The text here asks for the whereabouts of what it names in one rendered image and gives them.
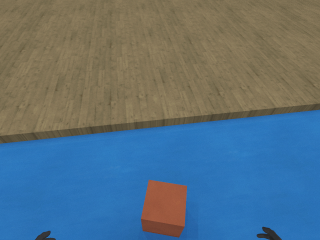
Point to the left robot hand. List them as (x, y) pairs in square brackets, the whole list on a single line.
[(44, 236)]

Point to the carton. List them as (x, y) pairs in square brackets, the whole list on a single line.
[(164, 208)]

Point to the right robot hand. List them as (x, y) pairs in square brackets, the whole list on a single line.
[(269, 234)]

